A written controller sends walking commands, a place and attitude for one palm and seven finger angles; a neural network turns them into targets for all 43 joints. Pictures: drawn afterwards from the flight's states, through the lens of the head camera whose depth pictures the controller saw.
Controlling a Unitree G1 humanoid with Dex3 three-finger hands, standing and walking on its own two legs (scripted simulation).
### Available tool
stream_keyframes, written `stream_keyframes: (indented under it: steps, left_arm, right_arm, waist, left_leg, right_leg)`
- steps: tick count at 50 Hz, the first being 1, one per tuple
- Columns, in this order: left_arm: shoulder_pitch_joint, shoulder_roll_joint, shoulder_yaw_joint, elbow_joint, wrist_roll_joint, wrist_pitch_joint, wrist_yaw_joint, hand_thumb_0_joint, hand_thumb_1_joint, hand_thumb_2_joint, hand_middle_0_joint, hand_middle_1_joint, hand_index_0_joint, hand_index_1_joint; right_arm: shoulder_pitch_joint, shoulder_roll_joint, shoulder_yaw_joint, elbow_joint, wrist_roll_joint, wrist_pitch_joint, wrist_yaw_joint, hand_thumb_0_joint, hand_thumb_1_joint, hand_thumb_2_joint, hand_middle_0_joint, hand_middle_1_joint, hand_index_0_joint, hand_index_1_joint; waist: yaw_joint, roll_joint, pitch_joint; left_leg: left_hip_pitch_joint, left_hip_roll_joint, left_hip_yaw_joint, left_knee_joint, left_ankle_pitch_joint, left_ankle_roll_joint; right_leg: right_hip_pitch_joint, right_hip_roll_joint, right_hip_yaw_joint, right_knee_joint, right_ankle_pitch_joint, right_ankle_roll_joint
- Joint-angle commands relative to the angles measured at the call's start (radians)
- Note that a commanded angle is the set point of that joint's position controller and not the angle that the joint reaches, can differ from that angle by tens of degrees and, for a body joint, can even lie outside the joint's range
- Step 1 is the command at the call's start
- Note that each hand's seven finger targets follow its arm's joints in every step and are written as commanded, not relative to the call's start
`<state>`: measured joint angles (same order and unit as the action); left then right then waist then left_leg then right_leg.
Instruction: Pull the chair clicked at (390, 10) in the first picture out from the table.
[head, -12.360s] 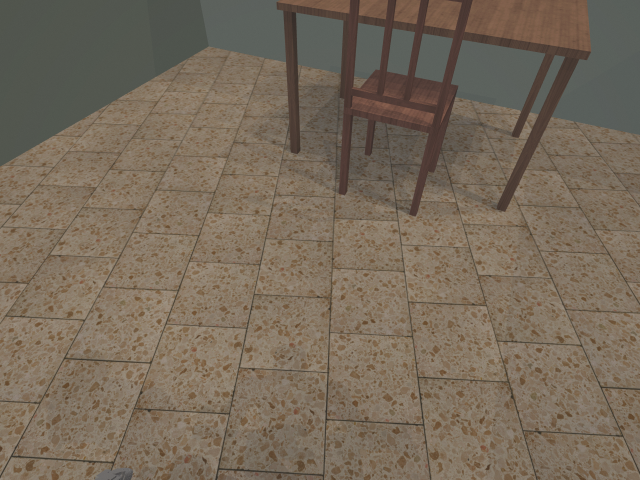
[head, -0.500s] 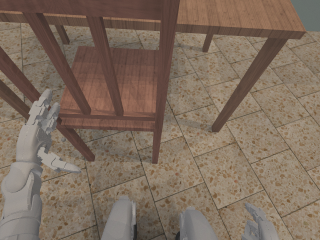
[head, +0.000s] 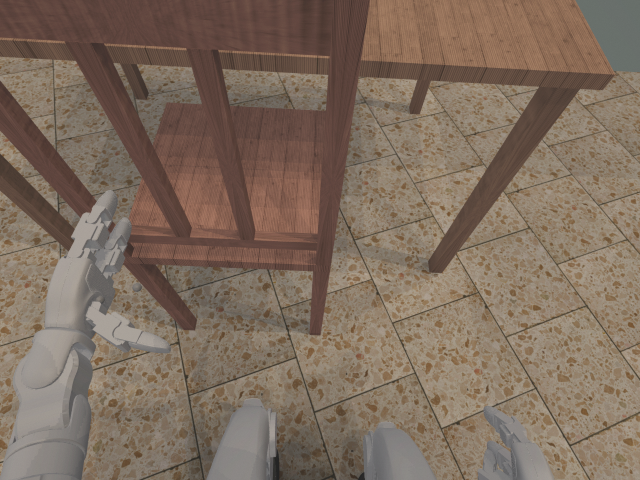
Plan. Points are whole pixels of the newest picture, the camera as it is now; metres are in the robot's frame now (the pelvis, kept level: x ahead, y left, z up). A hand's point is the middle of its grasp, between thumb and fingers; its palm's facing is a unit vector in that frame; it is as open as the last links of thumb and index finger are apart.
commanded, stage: aim the fingers beside a spindle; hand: left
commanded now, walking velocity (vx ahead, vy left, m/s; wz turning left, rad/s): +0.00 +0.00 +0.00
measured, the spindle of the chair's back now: (148, 163) +0.49 +0.24 +0.06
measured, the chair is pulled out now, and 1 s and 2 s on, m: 0.00 0.00 0.00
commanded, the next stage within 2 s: none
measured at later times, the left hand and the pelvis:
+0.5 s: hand (155, 301) +0.32 +0.20 +0.02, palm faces -0.05 -1.00 -0.05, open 16.9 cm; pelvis +0.00 +0.00 +0.00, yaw +0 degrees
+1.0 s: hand (134, 291) +0.33 +0.23 +0.02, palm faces +0.01 -1.00 -0.06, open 16.9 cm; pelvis +0.00 +0.00 +0.00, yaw +0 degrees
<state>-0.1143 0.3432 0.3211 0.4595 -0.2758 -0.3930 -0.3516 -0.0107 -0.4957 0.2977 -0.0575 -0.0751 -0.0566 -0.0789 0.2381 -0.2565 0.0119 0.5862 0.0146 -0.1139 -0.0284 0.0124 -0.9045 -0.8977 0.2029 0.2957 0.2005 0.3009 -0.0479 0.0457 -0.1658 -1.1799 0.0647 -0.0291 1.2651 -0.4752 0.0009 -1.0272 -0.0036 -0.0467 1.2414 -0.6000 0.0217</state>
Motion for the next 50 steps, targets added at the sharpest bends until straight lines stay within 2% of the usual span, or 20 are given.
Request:
stream_keyframes:
  steps: [1, 2, 4, 7, 12, 14, 16, 17, 18, 19, 23, 27, 29, 32, 33, 36, 37, 43, 46, 50]
  left_arm:
    - [-0.222, 0.133, 0.003, -0.218, -0.004, -0.077, -0.019, 0.000, -0.500, 0.300, -0.060, -0.080, -0.060, -0.080]
    - [-0.250, 0.157, 0.014, -0.268, -0.003, -0.097, -0.010, 0.000, -0.500, 0.300, -0.060, -0.080, -0.060, -0.080]
    - [-0.225, 0.216, 0.065, -0.364, 0.004, -0.130, 0.017, 0.000, -0.500, 0.300, -0.060, -0.080, -0.060, -0.080]
    - [-0.186, 0.259, 0.113, -0.393, 0.014, -0.146, 0.062, 0.000, -0.500, 0.300, -0.060, -0.080, -0.060, -0.080]
    - [-0.109, 0.179, 0.089, -0.126, 0.009, -0.061, 0.042, 0.000, -0.500, 0.300, -0.060, -0.080, -0.060, -0.080]
    - [-0.105, 0.144, 0.057, -0.084, -0.005, -0.033, 0.004, 0.000, -0.500, 0.300, -0.060, -0.080, -0.060, -0.080]
    - [-0.107, 0.120, 0.026, -0.083, -0.019, -0.024, -0.032, 0.000, -0.500, 0.300, -0.060, -0.080, -0.060, -0.080]
    - [-0.142, 0.103, 0.001, -0.121, -0.023, -0.038, -0.046, 0.000, -0.500, 0.300, -0.060, -0.080, -0.060, -0.080]
    - [-0.160, 0.148, 0.031, -0.174, -0.022, -0.057, -0.048, 0.000, -0.500, 0.300, -0.060, -0.080, -0.060, -0.080]
    - [-0.180, 0.140, 0.014, -0.239, -0.026, -0.078, -0.050, 0.000, -0.500, 0.300, -0.060, -0.080, -0.060, -0.080]
    - [-0.230, 0.202, 0.054, -0.407, -0.017, -0.147, 0.007, 0.000, -0.500, 0.300, -0.060, -0.080, -0.060, -0.080]
    - [-0.227, 0.266, 0.139, -0.211, 0.012, -0.121, 0.051, 0.000, -0.500, 0.300, -0.060, -0.080, -0.060, -0.080]
    - [-0.229, 0.255, 0.141, -0.106, 0.013, -0.090, 0.037, 0.000, -0.500, 0.300, -0.060, -0.080, -0.060, -0.080]
    - [-0.164, 0.205, 0.098, -0.100, -0.003, -0.054, -0.017, 0.000, -0.500, 0.300, -0.060, -0.080, -0.060, -0.080]
    - [-0.165, 0.179, 0.070, -0.132, -0.017, -0.049, -0.036, 0.000, -0.500, 0.300, -0.060, -0.080, -0.060, -0.080]
    - [-0.148, 0.187, 0.059, -0.245, -0.039, -0.058, -0.062, 0.000, -0.500, 0.300, -0.060, -0.080, -0.060, -0.080]
    - [-0.142, 0.176, 0.052, -0.263, -0.043, -0.066, -0.061, 0.000, -0.500, 0.300, -0.060, -0.080, -0.060, -0.080]
    - [-0.140, 0.228, 0.125, -0.261, -0.023, -0.101, 0.007, 0.000, -0.500, 0.300, -0.060, -0.080, -0.060, -0.080]
    - [-0.150, 0.210, 0.110, -0.215, -0.012, -0.096, 0.013, 0.000, -0.500, 0.300, -0.060, -0.080, -0.060, -0.080]
    - [-0.165, 0.166, 0.043, -0.248, -0.011, -0.089, -0.019, 0.000, -0.500, 0.300, -0.060, -0.080, -0.060, -0.080]
  right_arm:
    - [0.026, -0.169, -0.076, -0.105, 0.002, -0.054, -0.025, 0.000, -0.900, -0.900, 0.200, 0.300, 0.200, 0.300]
    - [0.026, -0.168, -0.075, -0.104, -0.001, -0.059, -0.026, 0.000, -0.900, -0.900, 0.200, 0.300, 0.200, 0.300]
    - [0.028, -0.159, -0.075, -0.110, -0.010, -0.065, -0.022, 0.000, -0.900, -0.900, 0.200, 0.300, 0.200, 0.300]
    - [0.021, -0.152, -0.068, -0.107, -0.016, -0.062, -0.017, 0.000, -0.900, -0.900, 0.200, 0.300, 0.200, 0.300]
    - [0.019, -0.153, -0.061, -0.098, -0.004, -0.033, -0.015, 0.000, -0.900, -0.900, 0.200, 0.300, 0.200, 0.300]
    - [0.013, -0.164, -0.064, -0.109, 0.005, -0.030, -0.016, 0.000, -0.900, -0.900, 0.200, 0.300, 0.200, 0.300]
    - [0.012, -0.168, -0.064, -0.120, 0.010, -0.033, -0.017, 0.000, -0.900, -0.900, 0.200, 0.300, 0.200, 0.300]
    - [0.012, -0.165, -0.064, -0.124, 0.011, -0.041, -0.018, 0.000, -0.900, -0.900, 0.200, 0.300, 0.200, 0.300]
    - [0.014, -0.169, -0.069, -0.122, 0.008, -0.045, -0.020, 0.000, -0.900, -0.900, 0.200, 0.300, 0.200, 0.300]
    - [0.010, -0.163, -0.070, -0.127, 0.004, -0.054, -0.019, 0.000, -0.900, -0.900, 0.200, 0.300, 0.200, 0.300]
    - [0.020, -0.155, -0.072, -0.108, -0.009, -0.076, -0.025, 0.000, -0.900, -0.900, 0.200, 0.300, 0.200, 0.300]
    - [0.018, -0.155, -0.060, -0.075, -0.011, -0.060, -0.032, 0.000, -0.900, -0.900, 0.200, 0.300, 0.200, 0.300]
    - [0.011, -0.157, -0.057, -0.076, -0.008, -0.043, -0.033, 0.000, -0.900, -0.900, 0.200, 0.300, 0.200, 0.300]
    - [0.014, -0.160, -0.060, -0.111, 0.001, -0.040, -0.027, 0.000, -0.900, -0.900, 0.200, 0.300, 0.200, 0.300]
    - [0.011, -0.160, -0.060, -0.118, 0.003, -0.043, -0.025, 0.000, -0.900, -0.900, 0.200, 0.300, 0.200, 0.300]
    - [0.018, -0.163, -0.069, -0.125, 0.004, -0.055, -0.022, 0.000, -0.900, -0.900, 0.200, 0.300, 0.200, 0.300]
    - [0.021, -0.162, -0.070, -0.123, 0.004, -0.061, -0.024, 0.000, -0.900, -0.900, 0.200, 0.300, 0.200, 0.300]
    - [0.020, -0.158, -0.070, -0.096, -0.006, -0.062, -0.022, 0.000, -0.900, -0.900, 0.200, 0.300, 0.200, 0.300]
    - [0.017, -0.159, -0.069, -0.091, -0.006, -0.058, -0.024, 0.000, -0.900, -0.900, 0.200, 0.300, 0.200, 0.300]
    - [0.016, -0.163, -0.070, -0.103, -0.002, -0.062, -0.023, 0.000, -0.900, -0.900, 0.200, 0.300, 0.200, 0.300]
  waist:
    - [-0.029, 0.033, -0.344]
    - [-0.029, 0.053, -0.358]
    - [0.003, 0.104, -0.449]
    - [0.019, 0.135, -0.459]
    - [-0.005, 0.022, -0.291]
    - [-0.015, -0.026, -0.272]
    - [-0.019, -0.033, -0.281]
    - [-0.024, -0.015, -0.292]
    - [-0.015, 0.004, -0.334]
    - [-0.012, 0.038, -0.373]
    - [-0.010, 0.107, -0.442]
    - [-0.014, 0.037, -0.313]
    - [-0.012, 0.019, -0.270]
    - [0.009, 0.059, -0.345]
    - [0.004, 0.060, -0.369]
    - [0.007, 0.055, -0.442]
    - [-0.007, 0.035, -0.440]
    - [-0.005, 0.046, -0.339]
    - [-0.008, 0.047, -0.313]
    - [-0.014, 0.079, -0.358]
  left_leg:
    - [0.413, -0.030, -0.020, -0.131, 0.178, 0.027]
    - [0.442, -0.028, -0.027, -0.127, 0.211, 0.026]
    - [0.528, -0.026, -0.034, -0.139, 0.295, 0.018]
    - [0.550, -0.024, -0.039, -0.142, 0.338, 0.013]
    - [0.383, -0.031, -0.017, -0.154, 0.182, 0.017]
    - [0.335, -0.034, -0.004, -0.146, 0.133, 0.023]
    - [0.319, -0.038, 0.004, -0.135, 0.137, 0.029]
    - [0.324, -0.038, 0.005, -0.124, 0.145, 0.031]
    - [0.355, -0.034, 0.000, -0.123, 0.172, 0.030]
    - [0.389, -0.036, -0.003, -0.123, 0.195, 0.030]
    - [0.515, -0.027, -0.029, -0.133, 0.266, 0.024]
    - [0.364, -0.031, -0.018, -0.123, 0.155, 0.024]
    - [0.305, -0.036, -0.004, -0.120, 0.099, 0.024]
    - [0.346, -0.038, 0.006, -0.130, 0.150, 0.025]
    - [0.372, -0.038, 0.006, -0.130, 0.179, 0.026]
    - [0.425, -0.032, -0.004, -0.126, 0.254, 0.028]
    - [0.431, -0.029, -0.009, -0.119, 0.277, 0.032]
    - [0.409, -0.028, -0.021, -0.133, 0.235, 0.022]
    - [0.382, -0.031, -0.015, -0.133, 0.183, 0.021]
    - [0.437, -0.028, -0.020, -0.138, 0.202, 0.021]
  right_leg:
    - [0.008, 0.029, -0.011, -0.175, 0.203, -0.042]
    - [0.002, 0.032, -0.013, -0.164, 0.220, -0.044]
    - [0.042, 0.031, -0.012, -0.159, 0.266, -0.049]
    - [0.045, 0.033, -0.016, -0.146, 0.282, -0.051]
    - [0.035, 0.039, -0.018, -0.176, 0.211, -0.043]
    - [0.039, 0.035, -0.006, -0.192, 0.189, -0.037]
    - [0.056, 0.033, 0.003, -0.200, 0.202, -0.036]
    - [0.054, 0.033, 0.006, -0.194, 0.208, -0.038]
    - [0.060, 0.032, 0.005, -0.186, 0.225, -0.040]
    - [0.067, 0.031, 0.007, -0.181, 0.238, -0.041]
    - [0.033, 0.034, -0.005, -0.169, 0.249, -0.043]
    - [0.014, 0.037, -0.004, -0.163, 0.176, -0.040]
    - [0.012, 0.035, 0.005, -0.173, 0.139, -0.040]
    - [0.058, 0.033, 0.009, -0.174, 0.190, -0.045]
    - [0.073, 0.031, 0.010, -0.181, 0.224, -0.044]
    - [0.105, 0.033, 0.008, -0.176, 0.294, -0.041]
    - [0.096, 0.038, 0.004, -0.169, 0.313, -0.039]
    - [0.030, 0.036, -0.012, -0.162, 0.243, -0.039]
    - [0.018, 0.035, -0.008, -0.166, 0.204, -0.041]
    - [0.011, 0.034, -0.011, -0.169, 0.213, -0.045]
